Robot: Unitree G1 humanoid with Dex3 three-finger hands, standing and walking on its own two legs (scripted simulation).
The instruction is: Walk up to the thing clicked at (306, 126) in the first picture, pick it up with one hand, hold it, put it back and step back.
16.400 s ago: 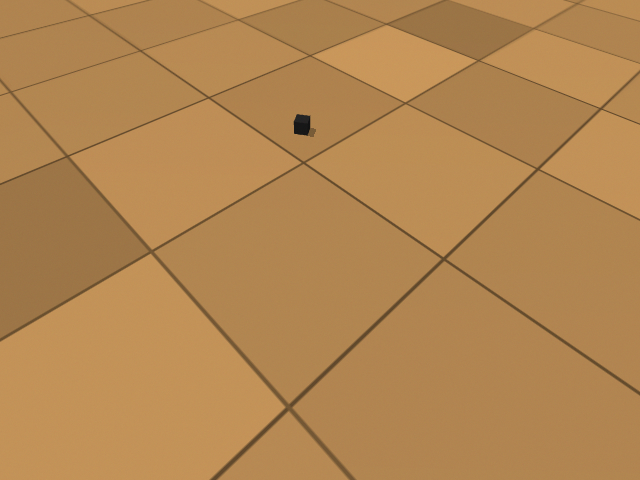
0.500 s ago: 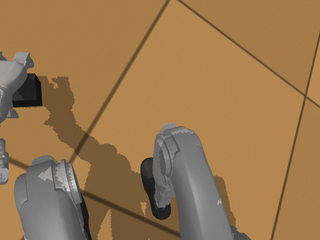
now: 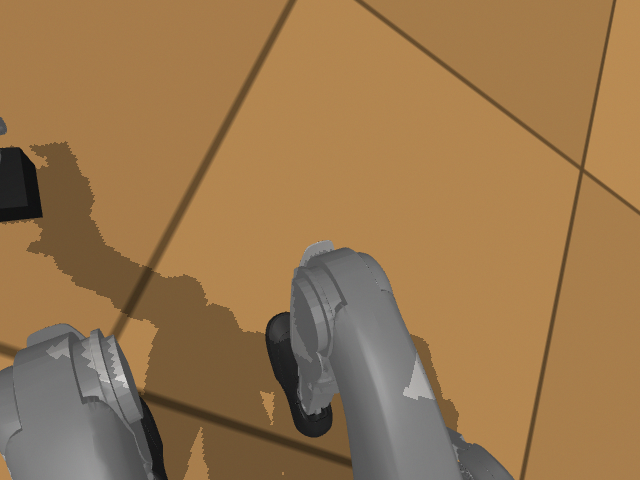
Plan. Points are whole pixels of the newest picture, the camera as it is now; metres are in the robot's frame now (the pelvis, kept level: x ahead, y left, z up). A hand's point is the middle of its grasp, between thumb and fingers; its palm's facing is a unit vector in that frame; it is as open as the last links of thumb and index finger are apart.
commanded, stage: rest palm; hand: left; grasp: from above
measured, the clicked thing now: out of the picture +0.50 +0.24 -0.27
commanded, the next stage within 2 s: close in 0.70 s
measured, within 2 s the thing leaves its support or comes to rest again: neither
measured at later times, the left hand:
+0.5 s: hand out of the picture +0.49 +0.23 -0.22, palm faces -0.42 -0.03 -0.91, open 13.9 cm
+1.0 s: hand out of the picture +0.48 +0.23 -0.24, palm faces -0.46 -0.04 -0.89, open 13.3 cm
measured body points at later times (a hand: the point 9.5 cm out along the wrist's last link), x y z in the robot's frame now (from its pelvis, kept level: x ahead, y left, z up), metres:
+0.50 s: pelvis -0.01 +0.01 +0.00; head +0.26 +0.10 +0.35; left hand +0.51 +0.23 -0.17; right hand +0.01 -0.25 -0.06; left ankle +0.06 +0.12 -0.27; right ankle +0.12 -0.13 -0.27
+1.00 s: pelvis -0.01 +0.00 +0.00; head +0.27 +0.11 +0.34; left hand +0.50 +0.23 -0.18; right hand +0.01 -0.25 -0.05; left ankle +0.06 +0.12 -0.27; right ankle +0.12 -0.13 -0.27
